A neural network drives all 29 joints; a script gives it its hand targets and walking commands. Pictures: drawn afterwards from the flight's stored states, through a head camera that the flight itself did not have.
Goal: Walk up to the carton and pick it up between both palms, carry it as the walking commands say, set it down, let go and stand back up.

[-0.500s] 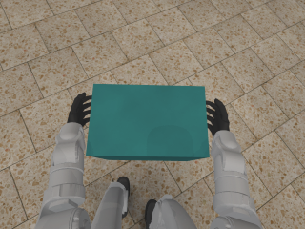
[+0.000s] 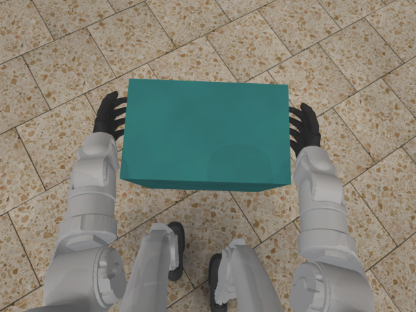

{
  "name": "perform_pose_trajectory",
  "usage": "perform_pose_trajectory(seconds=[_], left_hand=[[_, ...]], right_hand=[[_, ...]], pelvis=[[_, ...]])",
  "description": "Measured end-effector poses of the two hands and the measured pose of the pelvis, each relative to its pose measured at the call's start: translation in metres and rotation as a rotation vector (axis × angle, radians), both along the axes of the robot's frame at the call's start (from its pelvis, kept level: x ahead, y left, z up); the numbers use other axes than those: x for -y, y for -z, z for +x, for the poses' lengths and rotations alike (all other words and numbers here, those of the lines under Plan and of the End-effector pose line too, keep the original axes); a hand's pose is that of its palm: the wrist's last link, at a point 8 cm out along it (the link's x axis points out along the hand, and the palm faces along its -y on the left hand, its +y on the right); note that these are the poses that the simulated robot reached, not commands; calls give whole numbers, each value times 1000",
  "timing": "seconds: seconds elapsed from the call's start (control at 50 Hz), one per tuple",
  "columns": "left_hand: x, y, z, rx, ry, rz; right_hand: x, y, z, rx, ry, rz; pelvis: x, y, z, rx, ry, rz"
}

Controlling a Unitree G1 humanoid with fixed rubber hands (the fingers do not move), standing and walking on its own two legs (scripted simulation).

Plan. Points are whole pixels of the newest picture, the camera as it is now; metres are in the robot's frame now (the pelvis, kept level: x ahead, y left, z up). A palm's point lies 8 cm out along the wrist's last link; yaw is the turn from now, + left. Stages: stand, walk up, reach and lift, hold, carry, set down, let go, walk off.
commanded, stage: set down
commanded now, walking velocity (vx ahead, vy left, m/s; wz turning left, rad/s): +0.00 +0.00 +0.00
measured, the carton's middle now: (206, 146) +0.45 +0.02 -0.16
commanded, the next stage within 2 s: none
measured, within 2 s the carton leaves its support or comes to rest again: rests again in 2.00 s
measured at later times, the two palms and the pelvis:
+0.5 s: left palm (127, 136) +0.46 +0.20 -0.16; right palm (295, 148) +0.45 -0.17 -0.14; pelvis -0.03 +0.01 -0.08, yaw -1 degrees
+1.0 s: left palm (140, 133) +0.50 +0.20 -0.26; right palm (280, 145) +0.49 -0.18 -0.25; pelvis -0.05 +0.00 -0.14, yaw -2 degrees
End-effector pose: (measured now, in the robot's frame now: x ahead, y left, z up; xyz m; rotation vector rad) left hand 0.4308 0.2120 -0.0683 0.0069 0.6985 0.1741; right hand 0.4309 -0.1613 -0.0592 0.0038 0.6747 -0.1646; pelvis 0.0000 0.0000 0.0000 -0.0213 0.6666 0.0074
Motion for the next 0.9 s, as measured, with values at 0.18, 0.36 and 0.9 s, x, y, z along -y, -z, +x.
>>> perform_pose_trajectory(seconds=[0.18,0.36,0.9], left_hand=[[0,35,10,1,10,0],[10,67,22,17,20,-6],[14,163,60,4,50,37]], right_hand=[[0,35,7,4,6,-1],[10,64,17,21,13,-14],[13,161,53,10,2,-31]], pelvis=[[-7,29,-7,-60,0,-9],[-13,61,-18,-99,8,-13],[-5,134,-42,-81,33,4]])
